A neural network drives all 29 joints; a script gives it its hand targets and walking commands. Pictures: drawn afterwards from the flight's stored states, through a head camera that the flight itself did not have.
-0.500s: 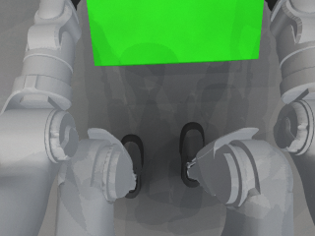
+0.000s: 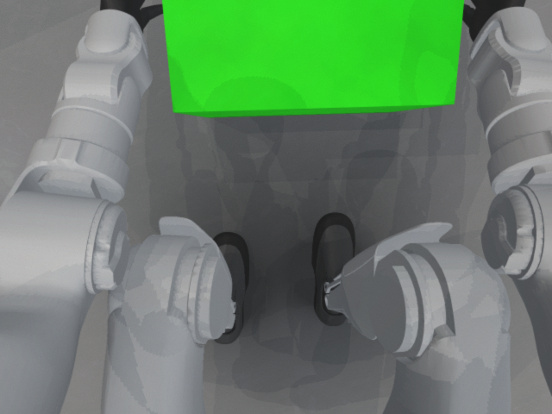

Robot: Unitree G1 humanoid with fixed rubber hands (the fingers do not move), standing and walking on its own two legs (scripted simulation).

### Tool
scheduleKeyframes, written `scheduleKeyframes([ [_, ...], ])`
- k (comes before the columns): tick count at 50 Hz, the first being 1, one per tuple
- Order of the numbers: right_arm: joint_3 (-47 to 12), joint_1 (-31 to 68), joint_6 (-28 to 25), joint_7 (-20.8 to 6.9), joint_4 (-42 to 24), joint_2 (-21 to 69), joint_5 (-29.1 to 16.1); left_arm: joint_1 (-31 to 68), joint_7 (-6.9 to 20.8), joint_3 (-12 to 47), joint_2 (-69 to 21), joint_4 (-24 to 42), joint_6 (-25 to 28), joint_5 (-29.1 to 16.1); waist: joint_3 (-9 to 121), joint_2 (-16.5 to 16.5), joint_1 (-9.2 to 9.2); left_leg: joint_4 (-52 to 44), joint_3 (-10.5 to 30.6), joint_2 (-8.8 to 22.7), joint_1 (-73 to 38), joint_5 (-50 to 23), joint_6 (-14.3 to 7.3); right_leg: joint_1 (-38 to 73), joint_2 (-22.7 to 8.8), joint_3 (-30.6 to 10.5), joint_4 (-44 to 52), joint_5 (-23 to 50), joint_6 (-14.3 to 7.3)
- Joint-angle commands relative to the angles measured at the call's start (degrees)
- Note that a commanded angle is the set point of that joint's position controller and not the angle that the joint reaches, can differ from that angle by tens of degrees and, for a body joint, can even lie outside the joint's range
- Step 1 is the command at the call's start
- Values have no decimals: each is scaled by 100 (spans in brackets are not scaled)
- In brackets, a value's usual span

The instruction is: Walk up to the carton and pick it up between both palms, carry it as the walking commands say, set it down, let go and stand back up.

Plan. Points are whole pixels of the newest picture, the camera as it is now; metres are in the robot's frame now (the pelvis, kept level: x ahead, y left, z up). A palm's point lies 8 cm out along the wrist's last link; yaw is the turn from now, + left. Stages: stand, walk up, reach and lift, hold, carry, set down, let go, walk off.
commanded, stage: set down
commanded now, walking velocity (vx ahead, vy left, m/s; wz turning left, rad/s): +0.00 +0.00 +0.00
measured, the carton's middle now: (304, 1) +0.57 -0.04 -0.24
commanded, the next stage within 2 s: let go in 1.90 s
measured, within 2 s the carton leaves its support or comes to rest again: neither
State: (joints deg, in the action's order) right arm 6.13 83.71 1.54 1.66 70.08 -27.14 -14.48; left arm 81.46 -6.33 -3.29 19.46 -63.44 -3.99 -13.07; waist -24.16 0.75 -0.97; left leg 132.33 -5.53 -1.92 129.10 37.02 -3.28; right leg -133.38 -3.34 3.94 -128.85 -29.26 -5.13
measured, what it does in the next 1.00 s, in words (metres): rises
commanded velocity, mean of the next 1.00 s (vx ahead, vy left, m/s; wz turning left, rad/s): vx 0.00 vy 0.00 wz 0.00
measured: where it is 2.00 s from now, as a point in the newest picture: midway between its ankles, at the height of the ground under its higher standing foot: (279, 296)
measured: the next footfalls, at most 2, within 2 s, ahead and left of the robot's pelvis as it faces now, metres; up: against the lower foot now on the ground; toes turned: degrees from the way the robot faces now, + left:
none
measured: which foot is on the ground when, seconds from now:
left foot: down 0.00-1.00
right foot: down 0.00-1.00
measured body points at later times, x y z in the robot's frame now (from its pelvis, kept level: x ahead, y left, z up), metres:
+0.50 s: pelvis -0.01 -0.01 +0.00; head +0.36 -0.03 +0.24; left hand +0.55 +0.18 -0.18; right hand +0.54 -0.27 -0.18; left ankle +0.10 +0.09 -0.31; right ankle +0.13 -0.10 -0.31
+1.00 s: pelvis +0.00 +0.00 +0.09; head +0.35 -0.02 +0.38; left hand +0.57 +0.19 -0.02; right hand +0.55 -0.28 -0.03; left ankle +0.10 +0.09 -0.31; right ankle +0.13 -0.10 -0.31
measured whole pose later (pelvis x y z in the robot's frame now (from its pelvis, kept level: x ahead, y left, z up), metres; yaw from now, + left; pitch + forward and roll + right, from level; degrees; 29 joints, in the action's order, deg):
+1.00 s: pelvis +0.00 +0.00 +0.09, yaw -1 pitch +43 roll +1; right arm 13.6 74.2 10.7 -4.4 55.6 -30.7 -10.3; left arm 72.9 -2.9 -12.8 21.5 -49.2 -13.2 -9.5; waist -7.5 1.4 0.1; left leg 113.3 -3.9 -2.1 122.5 33.8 -2.7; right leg -126.2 -0.7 3.1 -109.9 -26.7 -3.8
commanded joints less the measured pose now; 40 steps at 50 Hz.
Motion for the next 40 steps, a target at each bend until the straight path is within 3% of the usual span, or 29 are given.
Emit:
scheduleKeyframes([
  [1,118,1037,-125,67,-345,-602,-103,1209,-76,-6,398,584,93,-62,6625,-37,-114,-1133,871,-25,-2457,-1975,397,3955,186,-895,502,2104,289],
  [9,105,1435,-99,39,-222,-1012,-138,1471,-61,-128,746,345,4,-118,6311,-117,-69,-1228,833,77,-2177,-1390,393,3765,85,-878,558,1477,300],
  [18,-10,1528,-10,-27,-504,-1287,-236,1454,68,-272,1149,526,-13,-126,6541,-252,3,-1192,719,161,-1914,-1391,337,4423,53,-961,529,1788,327],
  [29,113,1293,363,-56,-1734,-1683,-275,1108,62,-416,1487,1769,-322,-236,8562,-347,49,-1446,509,72,-2644,-1716,276,5851,148,-875,799,2321,303],
  [36,459,614,588,-314,-1449,-1451,97,629,166,-729,1104,1656,-592,59,7544,-213,-57,-2043,540,51,-2340,-1370,289,4808,239,-760,1495,1732,251],
  [40,649,397,613,-481,-1377,-1291,291,454,287,-899,959,1570,-635,294,7191,-119,-28,-2430,596,33,-2368,-1336,324,4389,310,-717,1916,1549,239],
])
